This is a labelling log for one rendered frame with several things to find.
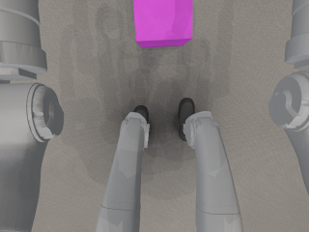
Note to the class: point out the robot right forearm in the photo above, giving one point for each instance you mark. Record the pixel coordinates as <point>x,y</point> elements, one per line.
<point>297,47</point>

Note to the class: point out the right robot upper arm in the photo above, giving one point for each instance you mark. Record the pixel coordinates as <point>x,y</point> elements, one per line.
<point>289,109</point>

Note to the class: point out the left robot upper arm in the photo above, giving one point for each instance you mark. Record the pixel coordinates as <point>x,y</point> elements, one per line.
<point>30,115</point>

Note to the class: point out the right robot foot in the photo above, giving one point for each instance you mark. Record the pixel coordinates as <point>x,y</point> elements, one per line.
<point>186,109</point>

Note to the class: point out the robot left shin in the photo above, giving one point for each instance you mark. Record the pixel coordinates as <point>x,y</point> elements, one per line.
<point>132,115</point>

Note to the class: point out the carton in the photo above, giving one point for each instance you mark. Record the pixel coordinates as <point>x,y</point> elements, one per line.
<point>161,23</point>

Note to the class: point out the robot left forearm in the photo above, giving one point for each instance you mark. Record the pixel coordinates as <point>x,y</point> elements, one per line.
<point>21,54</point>

